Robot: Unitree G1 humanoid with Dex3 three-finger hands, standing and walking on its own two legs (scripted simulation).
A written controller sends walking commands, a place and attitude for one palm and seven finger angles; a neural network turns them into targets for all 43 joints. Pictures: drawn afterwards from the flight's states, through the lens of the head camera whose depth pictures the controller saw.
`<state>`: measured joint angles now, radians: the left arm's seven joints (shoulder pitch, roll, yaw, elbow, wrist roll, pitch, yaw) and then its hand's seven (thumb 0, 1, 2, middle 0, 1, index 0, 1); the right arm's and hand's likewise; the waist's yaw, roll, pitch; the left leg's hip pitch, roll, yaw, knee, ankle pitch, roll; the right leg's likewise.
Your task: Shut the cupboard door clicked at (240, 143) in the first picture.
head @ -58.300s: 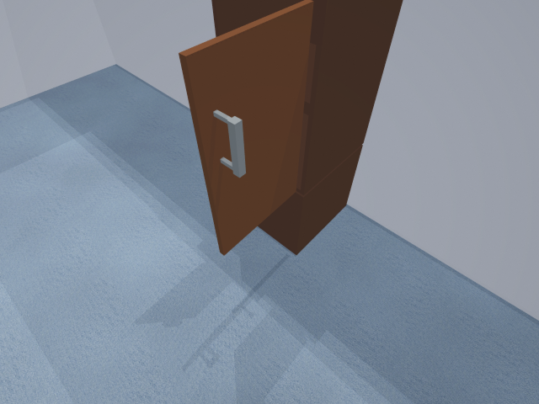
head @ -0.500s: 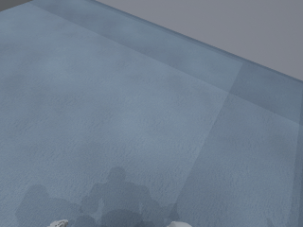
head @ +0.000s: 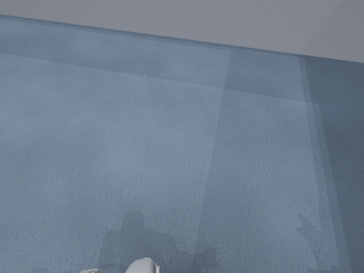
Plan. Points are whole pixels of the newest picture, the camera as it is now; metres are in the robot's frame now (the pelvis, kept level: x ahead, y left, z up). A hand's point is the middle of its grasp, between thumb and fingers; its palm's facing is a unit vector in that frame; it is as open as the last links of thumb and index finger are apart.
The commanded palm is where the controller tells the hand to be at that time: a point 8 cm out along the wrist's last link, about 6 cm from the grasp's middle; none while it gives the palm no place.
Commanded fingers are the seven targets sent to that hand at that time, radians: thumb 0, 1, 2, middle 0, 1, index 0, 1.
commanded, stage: turn to face it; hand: left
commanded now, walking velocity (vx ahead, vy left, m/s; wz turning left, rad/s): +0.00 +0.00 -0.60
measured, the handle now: out of the picture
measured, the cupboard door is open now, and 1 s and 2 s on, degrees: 17 17 17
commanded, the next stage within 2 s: none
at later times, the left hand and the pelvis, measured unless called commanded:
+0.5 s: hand (119, 256) +0.17 +0.17 -0.16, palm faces -0.31 -0.91 -0.27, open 7.4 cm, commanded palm none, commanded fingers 0.00 0.90 0.90 -0.20 -0.30 -0.20 -0.30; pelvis +0.00 +0.00 -0.01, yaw -19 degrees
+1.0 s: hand (140, 238) +0.22 +0.13 -0.16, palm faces -0.56 -0.80 -0.20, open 7.4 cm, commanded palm none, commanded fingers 0.00 0.90 0.90 -0.20 -0.30 -0.20 -0.30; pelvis +0.02 +0.01 +0.00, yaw -36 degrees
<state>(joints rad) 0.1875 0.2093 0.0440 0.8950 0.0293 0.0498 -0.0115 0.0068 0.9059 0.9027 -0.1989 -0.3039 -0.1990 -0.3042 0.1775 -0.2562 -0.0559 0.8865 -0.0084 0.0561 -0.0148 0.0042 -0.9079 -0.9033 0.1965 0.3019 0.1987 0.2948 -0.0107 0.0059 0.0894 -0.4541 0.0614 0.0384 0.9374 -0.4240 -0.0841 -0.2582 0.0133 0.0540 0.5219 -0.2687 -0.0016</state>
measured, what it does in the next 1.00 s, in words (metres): steps on the spot, turning right: left foot, then right foot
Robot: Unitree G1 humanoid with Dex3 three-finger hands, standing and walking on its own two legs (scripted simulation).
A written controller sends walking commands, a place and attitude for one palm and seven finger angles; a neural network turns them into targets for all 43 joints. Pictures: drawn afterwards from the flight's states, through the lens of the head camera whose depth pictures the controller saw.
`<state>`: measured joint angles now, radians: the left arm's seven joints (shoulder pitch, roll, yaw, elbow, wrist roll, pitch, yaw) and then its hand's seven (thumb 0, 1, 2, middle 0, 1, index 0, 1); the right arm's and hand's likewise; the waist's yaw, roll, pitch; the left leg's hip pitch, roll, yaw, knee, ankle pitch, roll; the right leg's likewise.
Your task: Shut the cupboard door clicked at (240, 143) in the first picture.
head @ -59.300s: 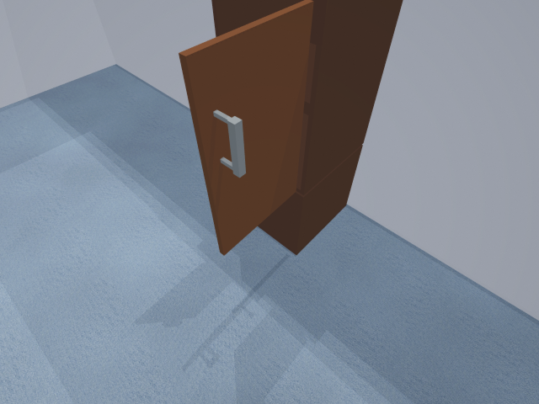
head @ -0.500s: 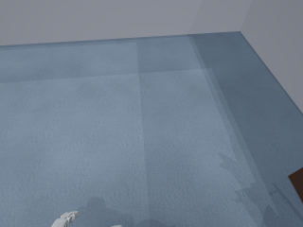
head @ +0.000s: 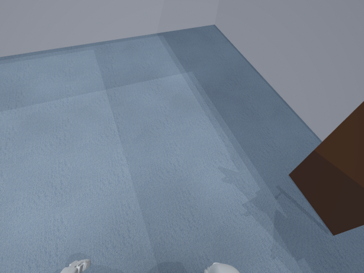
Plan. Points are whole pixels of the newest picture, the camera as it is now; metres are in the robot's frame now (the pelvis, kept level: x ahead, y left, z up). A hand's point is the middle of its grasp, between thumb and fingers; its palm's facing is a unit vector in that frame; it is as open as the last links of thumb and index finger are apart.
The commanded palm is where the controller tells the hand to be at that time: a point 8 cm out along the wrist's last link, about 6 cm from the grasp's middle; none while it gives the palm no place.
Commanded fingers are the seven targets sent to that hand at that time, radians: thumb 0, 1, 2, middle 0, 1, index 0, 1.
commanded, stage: turn to face it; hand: left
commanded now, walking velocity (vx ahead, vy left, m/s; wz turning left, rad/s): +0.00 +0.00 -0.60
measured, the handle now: out of the picture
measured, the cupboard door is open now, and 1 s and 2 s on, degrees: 17 17 17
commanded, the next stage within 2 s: take the last steps up to it in 1.32 s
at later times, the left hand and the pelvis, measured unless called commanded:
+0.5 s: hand (112, 266) +0.15 +0.18 -0.19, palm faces -0.25 -0.95 -0.19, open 7.4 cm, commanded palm none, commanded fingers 0.00 0.90 0.90 -0.20 -0.30 -0.20 -0.30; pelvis +0.03 +0.00 -0.01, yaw -18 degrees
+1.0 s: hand (157, 232) +0.23 +0.07 -0.15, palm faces -0.57 -0.77 -0.28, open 7.4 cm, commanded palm none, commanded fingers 0.00 0.90 0.90 -0.20 -0.30 -0.20 -0.30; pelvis +0.02 -0.02 -0.01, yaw -35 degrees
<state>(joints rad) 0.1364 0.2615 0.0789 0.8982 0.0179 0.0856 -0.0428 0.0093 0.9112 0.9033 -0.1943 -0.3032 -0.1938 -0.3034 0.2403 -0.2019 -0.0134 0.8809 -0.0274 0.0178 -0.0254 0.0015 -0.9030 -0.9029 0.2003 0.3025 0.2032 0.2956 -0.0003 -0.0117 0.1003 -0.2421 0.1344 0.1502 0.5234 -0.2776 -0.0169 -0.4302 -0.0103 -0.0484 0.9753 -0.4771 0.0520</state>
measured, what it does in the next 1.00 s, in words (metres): steps on the spot, turning right: right foot, then left foot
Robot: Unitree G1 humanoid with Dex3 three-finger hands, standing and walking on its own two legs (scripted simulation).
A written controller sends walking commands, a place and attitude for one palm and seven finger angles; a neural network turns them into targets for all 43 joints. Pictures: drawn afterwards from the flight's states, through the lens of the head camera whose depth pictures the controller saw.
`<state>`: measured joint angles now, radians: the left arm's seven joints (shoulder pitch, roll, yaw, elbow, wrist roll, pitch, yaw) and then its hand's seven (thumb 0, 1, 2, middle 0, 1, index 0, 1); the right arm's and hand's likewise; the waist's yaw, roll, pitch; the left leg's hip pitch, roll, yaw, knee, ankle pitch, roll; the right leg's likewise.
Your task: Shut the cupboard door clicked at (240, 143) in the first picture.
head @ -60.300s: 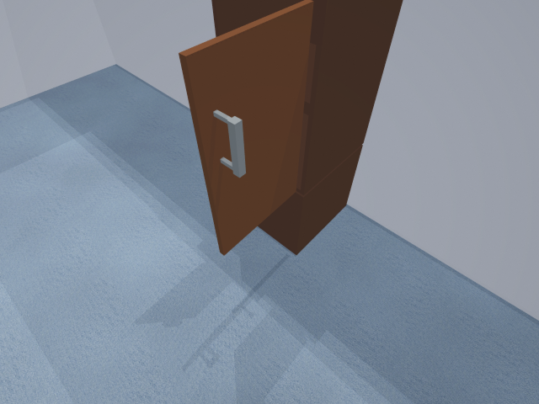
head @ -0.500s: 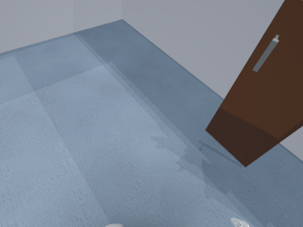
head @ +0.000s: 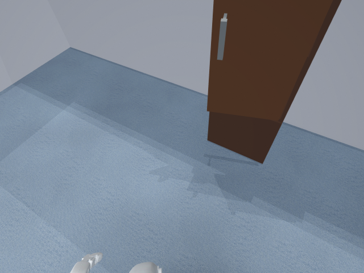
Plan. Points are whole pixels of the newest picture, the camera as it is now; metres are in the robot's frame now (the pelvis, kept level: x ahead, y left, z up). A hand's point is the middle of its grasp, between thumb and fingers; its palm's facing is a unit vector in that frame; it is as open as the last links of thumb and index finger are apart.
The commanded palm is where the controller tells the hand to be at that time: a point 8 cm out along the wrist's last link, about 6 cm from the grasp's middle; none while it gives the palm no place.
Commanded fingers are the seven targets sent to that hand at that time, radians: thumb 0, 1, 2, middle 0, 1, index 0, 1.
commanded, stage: turn to face it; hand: left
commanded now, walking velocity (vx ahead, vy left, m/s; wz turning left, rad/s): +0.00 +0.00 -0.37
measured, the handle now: (222, 37) +0.82 -0.12 +0.07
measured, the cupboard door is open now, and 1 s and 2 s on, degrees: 17 17 17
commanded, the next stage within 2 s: take the last steps up to it in 0.32 s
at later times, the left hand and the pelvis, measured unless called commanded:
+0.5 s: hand out of the picture +0.12 +0.21 -0.16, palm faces -0.16 -0.97 -0.20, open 7.4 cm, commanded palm none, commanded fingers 0.00 0.90 0.90 -0.20 -0.30 -0.20 -0.30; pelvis +0.02 +0.02 +0.01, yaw -11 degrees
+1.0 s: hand out of the picture +0.15 +0.15 -0.19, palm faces -0.27 -0.96 -0.12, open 7.4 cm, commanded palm none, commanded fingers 0.00 0.90 0.90 -0.20 -0.30 -0.20 -0.30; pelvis +0.13 -0.03 -0.01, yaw -17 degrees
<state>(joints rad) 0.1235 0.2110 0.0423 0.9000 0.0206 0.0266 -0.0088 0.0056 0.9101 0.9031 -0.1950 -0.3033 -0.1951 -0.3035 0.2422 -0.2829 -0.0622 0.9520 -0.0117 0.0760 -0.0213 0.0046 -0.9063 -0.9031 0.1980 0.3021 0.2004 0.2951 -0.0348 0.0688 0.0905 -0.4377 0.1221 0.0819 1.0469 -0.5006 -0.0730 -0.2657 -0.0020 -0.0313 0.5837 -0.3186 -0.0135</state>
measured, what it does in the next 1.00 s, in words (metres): walks ahead, turning right: left foot, then right foot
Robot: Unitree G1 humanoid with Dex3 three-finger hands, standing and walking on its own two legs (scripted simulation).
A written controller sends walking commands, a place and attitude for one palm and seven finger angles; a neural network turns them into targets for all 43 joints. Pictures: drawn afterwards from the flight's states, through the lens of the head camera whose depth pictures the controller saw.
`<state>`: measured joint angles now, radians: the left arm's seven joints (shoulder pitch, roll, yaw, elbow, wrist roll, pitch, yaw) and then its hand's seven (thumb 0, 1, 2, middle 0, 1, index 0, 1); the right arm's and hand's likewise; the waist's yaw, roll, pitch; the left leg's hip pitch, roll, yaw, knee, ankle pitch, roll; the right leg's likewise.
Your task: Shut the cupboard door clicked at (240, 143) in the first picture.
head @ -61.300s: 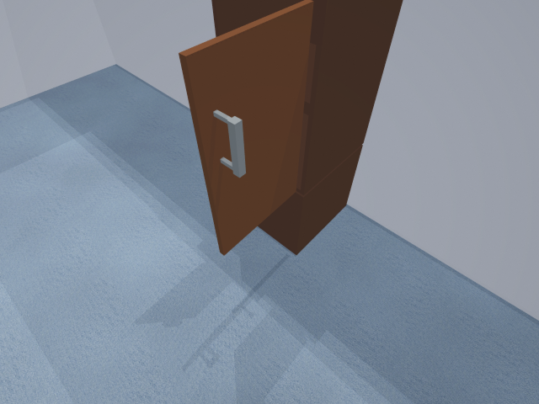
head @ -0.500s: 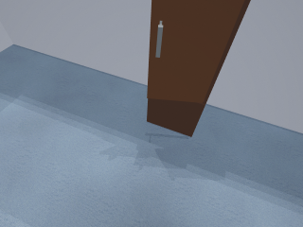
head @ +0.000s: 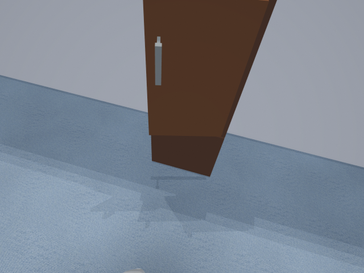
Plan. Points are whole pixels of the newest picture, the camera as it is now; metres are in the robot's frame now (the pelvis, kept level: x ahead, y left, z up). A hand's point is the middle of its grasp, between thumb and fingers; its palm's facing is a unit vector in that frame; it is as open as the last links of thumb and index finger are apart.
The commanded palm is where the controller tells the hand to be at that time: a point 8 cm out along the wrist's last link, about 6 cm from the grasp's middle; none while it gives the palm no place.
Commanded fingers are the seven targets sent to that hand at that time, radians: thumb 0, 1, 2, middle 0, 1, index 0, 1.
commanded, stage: take the last steps up to it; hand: left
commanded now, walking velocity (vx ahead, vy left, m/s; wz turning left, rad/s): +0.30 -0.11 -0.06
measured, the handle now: (158, 61) +0.69 +0.11 +0.08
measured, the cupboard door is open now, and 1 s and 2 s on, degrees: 17 17 17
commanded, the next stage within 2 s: come to a stop and stand still in 0.42 s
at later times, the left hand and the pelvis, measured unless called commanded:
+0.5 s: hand (152, 223) +0.26 +0.08 -0.15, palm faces -0.02 -0.98 -0.22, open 7.3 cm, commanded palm none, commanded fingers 0.00 0.90 0.90 -0.20 -0.30 -0.20 -0.30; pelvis +0.18 -0.10 +0.01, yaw -1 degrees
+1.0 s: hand (155, 220) +0.28 +0.07 -0.16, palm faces +0.04 -0.97 -0.26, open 7.4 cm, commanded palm none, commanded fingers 0.00 0.90 0.90 -0.20 -0.30 -0.20 -0.30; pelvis +0.25 -0.12 +0.01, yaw +0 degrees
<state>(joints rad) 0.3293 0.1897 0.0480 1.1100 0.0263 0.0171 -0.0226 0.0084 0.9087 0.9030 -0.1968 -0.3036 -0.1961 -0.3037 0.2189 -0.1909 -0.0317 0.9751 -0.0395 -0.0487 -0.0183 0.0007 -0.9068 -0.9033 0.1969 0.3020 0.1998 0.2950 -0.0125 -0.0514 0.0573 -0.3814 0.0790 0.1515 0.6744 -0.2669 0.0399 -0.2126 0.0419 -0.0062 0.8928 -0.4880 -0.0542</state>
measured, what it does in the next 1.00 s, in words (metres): walks ahead: right foot, then left foot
